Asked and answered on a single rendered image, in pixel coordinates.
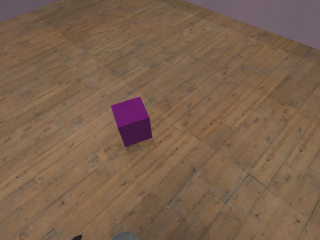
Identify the carton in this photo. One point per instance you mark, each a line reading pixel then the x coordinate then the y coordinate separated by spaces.
pixel 133 121

